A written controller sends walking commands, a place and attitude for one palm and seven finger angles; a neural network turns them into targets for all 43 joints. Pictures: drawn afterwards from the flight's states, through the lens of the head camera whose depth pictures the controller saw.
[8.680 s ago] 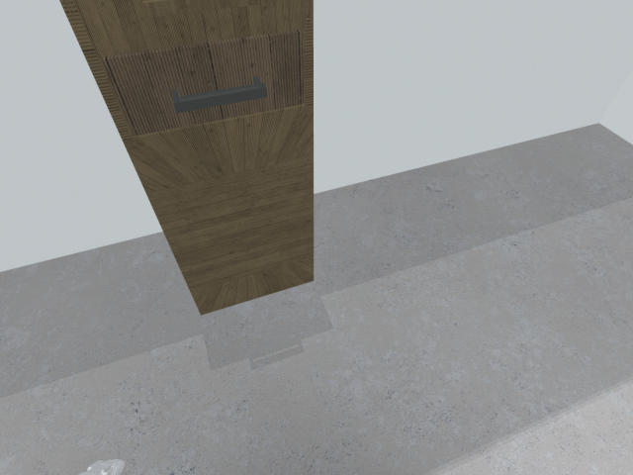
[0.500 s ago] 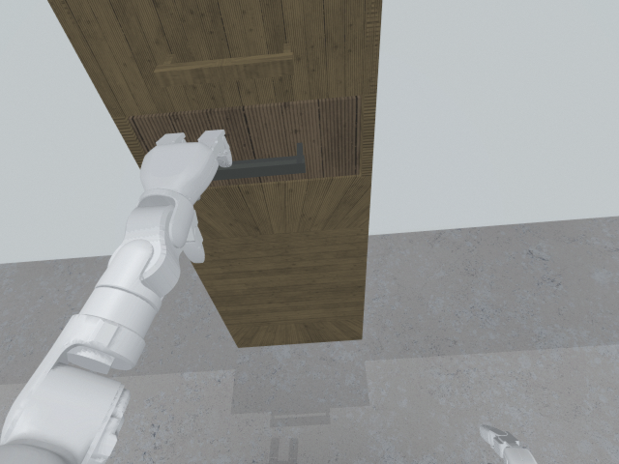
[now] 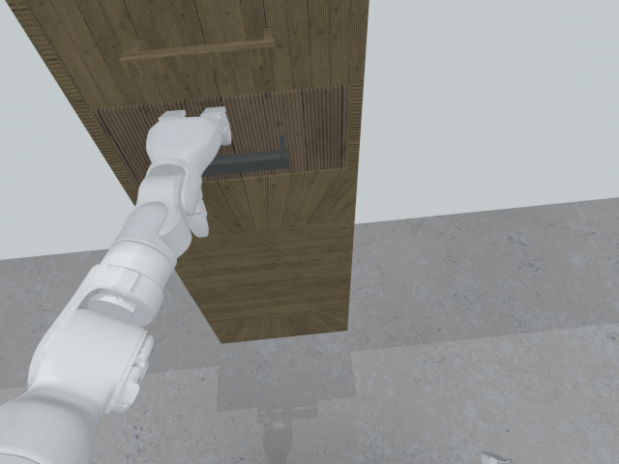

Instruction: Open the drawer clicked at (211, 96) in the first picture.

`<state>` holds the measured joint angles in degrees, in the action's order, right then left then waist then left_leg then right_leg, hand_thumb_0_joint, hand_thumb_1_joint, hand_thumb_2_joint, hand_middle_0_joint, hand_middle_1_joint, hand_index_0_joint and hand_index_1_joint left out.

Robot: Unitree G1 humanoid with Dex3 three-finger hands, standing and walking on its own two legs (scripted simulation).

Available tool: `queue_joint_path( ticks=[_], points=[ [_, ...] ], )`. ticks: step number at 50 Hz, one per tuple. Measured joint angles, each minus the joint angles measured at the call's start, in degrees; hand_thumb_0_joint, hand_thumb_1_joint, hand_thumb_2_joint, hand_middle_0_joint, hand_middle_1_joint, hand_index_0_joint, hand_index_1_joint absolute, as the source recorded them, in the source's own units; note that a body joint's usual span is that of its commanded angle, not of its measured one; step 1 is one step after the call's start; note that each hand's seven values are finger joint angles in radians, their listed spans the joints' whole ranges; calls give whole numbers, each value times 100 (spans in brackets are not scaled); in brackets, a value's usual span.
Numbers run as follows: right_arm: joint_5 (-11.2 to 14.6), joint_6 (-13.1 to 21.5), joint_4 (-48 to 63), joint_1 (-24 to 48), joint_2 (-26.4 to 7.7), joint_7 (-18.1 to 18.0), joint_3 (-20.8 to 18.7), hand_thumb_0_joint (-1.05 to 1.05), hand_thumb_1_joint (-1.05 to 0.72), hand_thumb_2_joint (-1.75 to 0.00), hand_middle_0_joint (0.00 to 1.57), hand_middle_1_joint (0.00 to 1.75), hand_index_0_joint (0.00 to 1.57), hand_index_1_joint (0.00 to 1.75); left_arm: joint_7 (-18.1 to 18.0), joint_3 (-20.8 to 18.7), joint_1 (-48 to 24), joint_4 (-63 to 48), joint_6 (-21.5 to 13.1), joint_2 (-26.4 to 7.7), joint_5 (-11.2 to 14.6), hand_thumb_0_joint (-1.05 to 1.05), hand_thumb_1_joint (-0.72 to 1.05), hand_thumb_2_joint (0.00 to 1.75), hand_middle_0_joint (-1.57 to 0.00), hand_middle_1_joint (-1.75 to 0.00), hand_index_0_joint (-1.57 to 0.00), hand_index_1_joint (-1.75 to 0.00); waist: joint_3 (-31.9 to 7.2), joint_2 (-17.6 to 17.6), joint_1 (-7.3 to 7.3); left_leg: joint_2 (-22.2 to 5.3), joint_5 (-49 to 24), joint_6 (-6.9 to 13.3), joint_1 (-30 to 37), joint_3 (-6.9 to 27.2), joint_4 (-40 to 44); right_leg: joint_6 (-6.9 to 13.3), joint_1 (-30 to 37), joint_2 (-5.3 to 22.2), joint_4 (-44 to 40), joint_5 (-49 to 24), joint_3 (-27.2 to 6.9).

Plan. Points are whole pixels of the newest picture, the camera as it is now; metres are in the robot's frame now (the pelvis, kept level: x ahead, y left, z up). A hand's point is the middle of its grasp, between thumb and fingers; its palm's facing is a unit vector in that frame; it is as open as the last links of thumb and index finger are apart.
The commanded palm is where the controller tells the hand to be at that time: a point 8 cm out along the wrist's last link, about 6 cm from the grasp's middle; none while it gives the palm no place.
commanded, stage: move the hooked fingers above the handle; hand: left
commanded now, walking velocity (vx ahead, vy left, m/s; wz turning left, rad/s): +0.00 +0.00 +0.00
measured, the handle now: (231, 155) +0.56 +0.15 +0.07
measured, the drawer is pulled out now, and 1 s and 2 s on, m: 0.00 0.00 0.00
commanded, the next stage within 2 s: lower the fingers behind the handle in 0.86 s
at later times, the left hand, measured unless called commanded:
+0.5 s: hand (215, 157) +0.50 +0.15 +0.12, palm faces +0.03 -0.03 -1.00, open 13.9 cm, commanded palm +0.48 +0.16 +0.18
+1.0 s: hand (212, 158) +0.50 +0.15 +0.12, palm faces +0.00 -0.03 -1.00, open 13.9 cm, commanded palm +0.48 +0.16 +0.18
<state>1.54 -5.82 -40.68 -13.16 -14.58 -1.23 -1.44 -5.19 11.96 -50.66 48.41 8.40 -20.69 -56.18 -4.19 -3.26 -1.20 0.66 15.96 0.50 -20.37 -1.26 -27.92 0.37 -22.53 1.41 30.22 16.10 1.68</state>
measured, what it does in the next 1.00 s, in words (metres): stands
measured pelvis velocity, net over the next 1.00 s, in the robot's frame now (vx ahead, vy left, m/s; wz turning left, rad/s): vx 0.00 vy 0.00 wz -0.02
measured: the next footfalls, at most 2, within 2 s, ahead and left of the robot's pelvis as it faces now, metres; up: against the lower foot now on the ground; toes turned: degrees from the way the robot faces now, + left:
none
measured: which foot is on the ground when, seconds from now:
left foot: down 0.00-1.00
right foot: down 0.00-1.00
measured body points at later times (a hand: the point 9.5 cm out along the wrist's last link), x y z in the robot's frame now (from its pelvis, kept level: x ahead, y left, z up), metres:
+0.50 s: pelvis +0.00 +0.00 +0.00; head +0.05 -0.03 +0.44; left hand +0.50 +0.15 +0.17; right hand +0.00 -0.27 -0.15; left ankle -0.03 +0.12 -0.74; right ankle -0.02 -0.11 -0.74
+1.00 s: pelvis +0.00 +0.00 +0.00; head +0.05 -0.03 +0.44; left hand +0.50 +0.15 +0.17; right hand +0.06 -0.27 -0.14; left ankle -0.03 +0.12 -0.74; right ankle -0.02 -0.11 -0.74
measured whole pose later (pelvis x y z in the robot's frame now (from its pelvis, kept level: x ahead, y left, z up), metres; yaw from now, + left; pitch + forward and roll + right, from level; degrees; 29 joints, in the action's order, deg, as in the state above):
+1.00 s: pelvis +0.00 +0.00 +0.00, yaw -1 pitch +12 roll +1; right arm 1.1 -5.0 -40.1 -16.8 -15.1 -1.2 -2.0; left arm -8.6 7.7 -57.6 60.2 9.1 -21.6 -58.4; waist -6.2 -3.5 -4.7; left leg -0.4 16.6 0.3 -24.7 -2.3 -29.5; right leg 0.6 -27.0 0.3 30.9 15.8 0.6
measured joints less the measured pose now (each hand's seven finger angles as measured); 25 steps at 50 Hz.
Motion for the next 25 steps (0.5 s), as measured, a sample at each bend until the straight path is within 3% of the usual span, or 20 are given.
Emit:
queue_joint_path(
  ticks=[13, 25],
  points=[
    [-80, 36, -149, -522, -37, 70, -59, 1, -91, -90, 20, 30, 20, 30, -398, -480, -844, 1267, 85, -86, -189, 0, -49, 30, -32, -120, -32, -120, -135, -13, -434, -68, 40, 18, -462, -142, -157, -14, -488, -72, 77, -64, -142],
    [-63, 76, -182, -796, -64, 79, -134, 1, -91, -90, 20, 30, 20, 30, -496, -557, -583, 1101, 26, -158, -239, 0, -49, 30, -32, -120, -32, -120, -170, -56, -433, -115, 25, 9, -435, -195, -102, -3, -474, -123, 0, -113, -193]
  ],
)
